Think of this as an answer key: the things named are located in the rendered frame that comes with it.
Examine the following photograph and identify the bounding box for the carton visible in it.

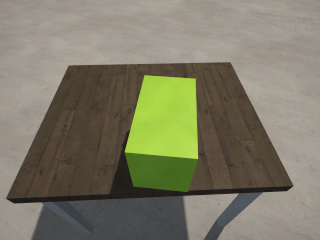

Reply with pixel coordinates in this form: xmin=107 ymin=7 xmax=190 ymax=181
xmin=124 ymin=75 xmax=198 ymax=192

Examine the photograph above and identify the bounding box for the table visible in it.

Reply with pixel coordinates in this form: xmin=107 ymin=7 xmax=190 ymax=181
xmin=6 ymin=62 xmax=294 ymax=234

